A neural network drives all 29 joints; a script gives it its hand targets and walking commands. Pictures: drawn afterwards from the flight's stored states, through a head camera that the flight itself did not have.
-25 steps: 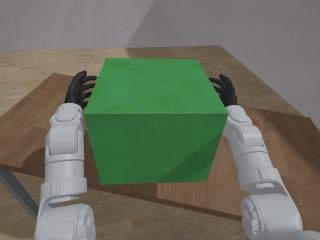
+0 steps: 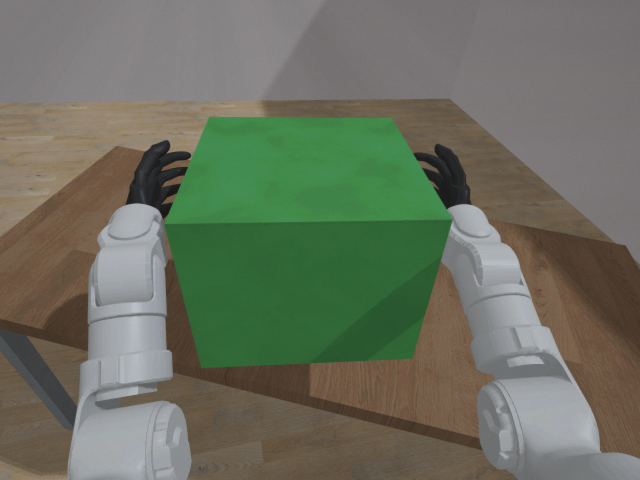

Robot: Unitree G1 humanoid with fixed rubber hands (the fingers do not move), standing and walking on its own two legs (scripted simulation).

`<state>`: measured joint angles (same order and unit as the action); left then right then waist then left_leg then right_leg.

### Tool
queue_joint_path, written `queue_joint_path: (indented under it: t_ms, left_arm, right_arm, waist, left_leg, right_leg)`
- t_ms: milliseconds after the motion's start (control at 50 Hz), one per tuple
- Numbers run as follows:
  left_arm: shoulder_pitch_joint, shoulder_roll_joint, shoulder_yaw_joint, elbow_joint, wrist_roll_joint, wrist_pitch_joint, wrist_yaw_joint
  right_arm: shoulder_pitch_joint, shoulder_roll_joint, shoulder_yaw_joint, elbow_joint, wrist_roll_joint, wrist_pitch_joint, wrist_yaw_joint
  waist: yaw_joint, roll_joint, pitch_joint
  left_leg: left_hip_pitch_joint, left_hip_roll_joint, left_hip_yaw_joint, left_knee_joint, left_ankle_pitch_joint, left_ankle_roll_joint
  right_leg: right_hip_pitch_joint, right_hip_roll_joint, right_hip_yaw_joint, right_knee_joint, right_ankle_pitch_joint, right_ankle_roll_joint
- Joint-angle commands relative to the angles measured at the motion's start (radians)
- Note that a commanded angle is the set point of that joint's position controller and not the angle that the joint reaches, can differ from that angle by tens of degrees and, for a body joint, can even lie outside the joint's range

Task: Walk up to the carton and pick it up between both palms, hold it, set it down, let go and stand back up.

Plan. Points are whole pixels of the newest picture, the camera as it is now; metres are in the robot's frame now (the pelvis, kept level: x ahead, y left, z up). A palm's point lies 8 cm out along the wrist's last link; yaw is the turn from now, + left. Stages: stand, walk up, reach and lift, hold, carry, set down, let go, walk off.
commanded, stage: hold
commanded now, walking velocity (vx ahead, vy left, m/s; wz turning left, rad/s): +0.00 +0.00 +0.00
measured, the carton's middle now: (305, 231) +0.40 +0.00 +0.12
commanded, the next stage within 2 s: set down in 0.92 s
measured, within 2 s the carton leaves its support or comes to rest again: neither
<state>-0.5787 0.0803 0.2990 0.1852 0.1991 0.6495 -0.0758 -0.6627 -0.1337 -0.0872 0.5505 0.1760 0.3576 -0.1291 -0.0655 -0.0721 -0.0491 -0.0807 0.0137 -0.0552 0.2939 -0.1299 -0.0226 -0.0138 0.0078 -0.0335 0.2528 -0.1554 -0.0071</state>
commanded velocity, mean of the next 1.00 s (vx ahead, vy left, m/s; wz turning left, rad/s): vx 0.00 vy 0.00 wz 0.00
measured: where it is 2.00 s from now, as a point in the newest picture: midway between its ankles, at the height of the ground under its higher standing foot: outside the picture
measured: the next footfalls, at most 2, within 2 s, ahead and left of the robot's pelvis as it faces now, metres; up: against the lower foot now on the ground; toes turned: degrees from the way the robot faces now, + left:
none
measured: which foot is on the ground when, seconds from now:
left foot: down 0.00-1.00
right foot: down 0.00-1.00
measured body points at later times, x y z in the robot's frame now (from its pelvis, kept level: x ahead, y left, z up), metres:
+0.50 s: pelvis +0.00 +0.01 +0.00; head -0.05 +0.05 +0.44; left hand +0.37 +0.19 +0.18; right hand +0.37 -0.18 +0.19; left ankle +0.03 +0.13 -0.75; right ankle +0.00 -0.11 -0.75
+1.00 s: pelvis +0.01 +0.00 +0.00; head -0.05 +0.03 +0.44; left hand +0.38 +0.18 +0.19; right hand +0.37 -0.19 +0.20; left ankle +0.03 +0.13 -0.75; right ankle +0.00 -0.11 -0.75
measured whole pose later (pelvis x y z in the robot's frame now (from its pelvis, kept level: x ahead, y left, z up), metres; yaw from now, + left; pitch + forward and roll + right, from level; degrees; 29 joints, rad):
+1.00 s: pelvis +0.01 +0.00 +0.00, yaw -1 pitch -6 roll -1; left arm -0.51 0.05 0.32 0.11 0.21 0.65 -0.09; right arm -0.61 -0.16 -0.01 0.46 0.23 0.37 -0.17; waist -0.08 -0.06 -0.06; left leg -0.04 0.02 -0.04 0.30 -0.16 -0.02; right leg 0.03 0.01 -0.01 0.24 -0.17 0.00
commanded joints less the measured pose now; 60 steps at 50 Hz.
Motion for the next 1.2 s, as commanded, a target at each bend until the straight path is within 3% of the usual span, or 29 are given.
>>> queue_joint_path:
  t_ms: [0, 120, 160, 200, 240, 280, 340, 360, 400, 420, 540, 600, 640, 660, 700, 720, 760, 800, 820, 860, 900, 940, 960, 1000, 1040, 1140, 1180]
  left_arm:
    - [-0.617, -0.567, -0.479, -0.08, -0.135, -0.072, -0.118]
    - [-0.547, -0.574, -0.484, -0.15, -0.143, -0.084, -0.113]
    - [-0.521, -0.559, -0.455, -0.121, -0.126, -0.074, -0.121]
    - [-0.539, -0.563, -0.462, -0.146, -0.13, -0.073, -0.121]
    - [-0.543, -0.565, -0.461, -0.146, -0.124, -0.066, -0.119]
    - [-0.546, -0.584, -0.502, -0.183, -0.139, -0.061, -0.111]
    - [-0.589, -0.594, -0.526, -0.186, -0.138, -0.057, -0.097]
    - [-0.599, -0.6, -0.547, -0.218, -0.148, -0.06, -0.092]
    - [-0.584, -0.595, -0.544, -0.209, -0.142, -0.054, -0.084]
    - [-0.579, -0.589, -0.527, -0.201, -0.128, -0.051, -0.082]
    - [-0.605, -0.594, -0.535, -0.155, -0.14, -0.043, -0.083]
    - [-0.617, -0.574, -0.502, -0.112, -0.139, -0.049, -0.087]
    - [-0.618, -0.589, -0.516, -0.13, -0.153, -0.065, -0.087]
    - [-0.597, -0.577, -0.492, -0.095, -0.141, -0.062, -0.09]
    - [-0.573, -0.585, -0.507, -0.137, -0.157, -0.071, -0.094]
    - [-0.538, -0.572, -0.488, -0.134, -0.139, -0.067, -0.099]
    - [-0.545, -0.572, -0.482, -0.154, -0.138, -0.069, -0.109]
    - [-0.483, -0.565, -0.483, -0.181, -0.138, -0.065, -0.115]
    - [-0.49, -0.553, -0.488, -0.192, -0.134, -0.062, -0.119]
    - [-0.495, -0.527, -0.456, -0.187, -0.118, -0.051, -0.13]
    - [-0.52, -0.52, -0.447, -0.201, -0.106, -0.046, -0.13]
    - [-0.584, -0.51, -0.449, -0.21, -0.113, -0.066, -0.142]
    - [-0.584, -0.52, -0.451, -0.186, -0.11, -0.08, -0.145]
    - [-0.62, -0.523, -0.44, -0.12, -0.101, -0.109, -0.152]
    - [-0.622, -0.539, -0.458, -0.11, -0.097, -0.155, -0.156]
    - [-0.566, -0.499, -0.336, 0.07, -0.028, -0.244, -0.175]
    - [-0.517, -0.504, -0.324, 0.071, -0.013, -0.267, -0.184]
  right_arm:
    - [-0.746, 0.591, 0.379, -0.303, 0.099, -0.074, 0.091]
    - [-0.689, 0.611, 0.471, -0.39, 0.163, -0.072, 0.074]
    - [-0.684, 0.601, 0.471, -0.387, 0.157, -0.063, 0.07]
    - [-0.677, 0.603, 0.455, -0.389, 0.146, -0.064, 0.073]
    - [-0.659, 0.581, 0.435, -0.354, 0.133, -0.059, 0.08]
    - [-0.679, 0.586, 0.447, -0.395, 0.148, -0.073, 0.087]
    - [-0.671, 0.56, 0.398, -0.335, 0.127, -0.068, 0.105]
    - [-0.648, 0.566, 0.388, -0.325, 0.121, -0.069, 0.11]
    - [-0.656, 0.548, 0.38, -0.325, 0.127, -0.072, 0.121]
    - [-0.651, 0.553, 0.389, -0.303, 0.128, -0.068, 0.125]
    - [-0.709, 0.535, 0.349, -0.305, 0.101, -0.081, 0.127]
    - [-0.732, 0.548, 0.35, -0.282, 0.083, -0.08, 0.13]
    - [-0.726, 0.571, 0.364, -0.311, 0.086, -0.09, 0.127]
    - [-0.738, 0.568, 0.379, -0.315, 0.092, -0.085, 0.122]
    - [-0.727, 0.595, 0.415, -0.365, 0.111, -0.092, 0.108]
    - [-0.705, 0.595, 0.443, -0.378, 0.133, -0.086, 0.099]
    - [-0.715, 0.59, 0.466, -0.407, 0.155, -0.079, 0.082]
    - [-0.691, 0.591, 0.507, -0.465, 0.179, -0.076, 0.068]
    - [-0.661, 0.585, 0.502, -0.438, 0.183, -0.064, 0.062]
    - [-0.658, 0.587, 0.492, -0.436, 0.183, -0.049, 0.059]
    - [-0.616, 0.584, 0.462, -0.364, 0.163, -0.035, 0.065]
    - [-0.653, 0.587, 0.446, -0.388, 0.139, -0.046, 0.075]
    - [-0.64, 0.577, 0.414, -0.373, 0.119, -0.058, 0.081]
    - [-0.684, 0.578, 0.357, -0.357, 0.075, -0.099, 0.096]
    - [-0.679, 0.584, 0.323, -0.349, 0.033, -0.161, 0.112]
    - [-0.572, 0.506, 0.169, -0.136, -0.122, -0.262, 0.151]
    - [-0.534, 0.504, 0.152, -0.124, -0.163, -0.3, 0.155]
  waist:
    - [-0.014, 0.079, -0.333]
    - [0.003, 0.044, -0.403]
    - [0.018, 0.019, -0.359]
    - [0.013, 0.022, -0.337]
    - [0.004, 0.05, -0.29]
    - [0.002, 0.063, -0.326]
    - [-0.01, 0.127, -0.265]
    - [-0.028, 0.141, -0.26]
    - [-0.02, 0.149, -0.254]
    - [-0.008, 0.138, -0.258]
    - [-0.027, 0.139, -0.298]
    - [-0.014, 0.09, -0.324]
    - [-0.021, 0.084, -0.364]
    - [-0.003, 0.067, -0.341]
    - [-0.007, 0.044, -0.399]
    - [0.007, 0.029, -0.406]
    - [0.003, 0.039, -0.402]
    - [0.011, 0.008, -0.429]
    - [-0.006, 0.035, -0.393]
    - [0.011, 0.027, -0.353]
    - [0.006, 0.051, -0.258]
    - [0.006, 0.056, -0.244]
    - [-0.008, 0.073, -0.209]
    - [0.0, 0.105, -0.196]
    - [-0.007, 0.131, -0.255]
    - [-0.012, 0.093, -0.159]
    - [-0.004, 0.086, -0.167]
  left_leg:
    - [0.103, -0.061, 0.061, -0.005, 0.159, 0.006]
    - [0.163, -0.065, 0.048, 0.034, 0.311, -0.001]
    - [0.154, -0.064, 0.055, 0.022, 0.284, 0.01]
    - [0.146, -0.059, 0.053, 0.009, 0.255, 0.01]
    - [0.151, -0.052, 0.054, 0.0, 0.228, 0.003]
    - [0.171, -0.047, 0.051, 0.014, 0.27, -0.004]
    - [0.169, -0.041, 0.052, 0.006, 0.22, -0.03]
    - [0.175, -0.037, 0.051, 0.003, 0.211, -0.033]
    - [0.164, -0.035, 0.051, -0.003, 0.212, -0.036]
    - [0.161, -0.038, 0.052, -0.007, 0.204, -0.031]
    - [0.143, -0.039, 0.054, -0.02, 0.114, -0.017]
    - [0.124, -0.045, 0.059, -0.025, 0.08, 0.003]
    - [0.142, -0.047, 0.057, -0.01, 0.128, 0.005]
    - [0.134, -0.049, 0.058, -0.013, 0.126, 0.012]
    - [0.15, -0.058, 0.056, 0.014, 0.217, 0.014]
    - [0.165, -0.061, 0.056, 0.03, 0.283, 0.014]
    - [0.162, -0.065, 0.052, 0.043, 0.321, 0.004]
    - [0.178, -0.067, 0.048, 0.06, 0.384, 0.008]
    - [0.179, -0.069, 0.044, 0.056, 0.373, 0.0]
    - [0.156, -0.071, 0.054, 0.039, 0.335, 0.007]
    - [0.138, -0.064, 0.058, 0.005, 0.259, 0.007]
    - [0.114, -0.07, 0.071, -0.021, 0.178, 0.009]
    - [0.111, -0.067, 0.068, -0.03, 0.15, 0.001]
    - [0.094, -0.065, 0.081, -0.044, 0.074, 0.001]
    - [0.131, -0.065, 0.084, -0.041, 0.08, -0.005]
    - [0.133, -0.048, 0.121, -0.088, -0.045, 0.005]
    - [0.142, -0.044, 0.127, -0.085, -0.001, 0.006]
  right_leg:
    - [0.049, 0.025, -0.012, -0.015, 0.208, 0.052]
    - [0.097, 0.046, -0.011, 0.007, 0.367, 0.065]
    - [0.095, 0.046, -0.01, 0.0, 0.343, 0.068]
    - [0.068, 0.049, -0.015, -0.011, 0.297, 0.063]
    - [0.03, 0.046, -0.016, -0.021, 0.233, 0.048]
    - [0.022, 0.051, -0.018, -0.019, 0.237, 0.041]
    - [-0.026, 0.054, -0.025, -0.034, 0.11, 0.02]
    - [-0.04, 0.051, -0.024, -0.034, 0.102, 0.017]
    - [-0.045, 0.05, -0.025, -0.034, 0.097, 0.011]
    - [-0.038, 0.051, -0.026, -0.031, 0.091, 0.013]
    - [-0.034, 0.038, -0.031, -0.029, 0.064, 0.02]
    - [-0.039, 0.028, -0.019, -0.033, 0.057, 0.031]
    - [-0.018, 0.033, -0.02, -0.022, 0.127, 0.038]
    - [-0.006, 0.034, -0.014, -0.026, 0.128, 0.043]
    - [0.049, 0.038, -0.008, -0.003, 0.26, 0.056]
    - [0.084, 0.042, -0.005, 0.004, 0.338, 0.062]
    - [0.115, 0.043, -0.005, 0.014, 0.396, 0.068]
    - [0.151, 0.052, -0.003, 0.024, 0.474, 0.073]
    - [0.14, 0.046, -0.002, 0.019, 0.472, 0.07]
    - [0.137, 0.042, 0.0, 0.008, 0.43, 0.073]
    - [0.091, 0.033, -0.003, -0.008, 0.341, 0.065]
    - [0.081, 0.035, -0.013, -0.013, 0.256, 0.065]
    - [0.054, 0.036, -0.017, -0.019, 0.214, 0.059]
    - [0.014, 0.023, -0.025, -0.027, 0.108, 0.052]
    - [0.003, 0.021, -0.043, -0.029, 0.098, 0.047]
    - [-0.018, 0.015, -0.078, -0.045, -0.063, 0.038]
    - [0.017, 0.017, -0.078, -0.04, -0.019, 0.04]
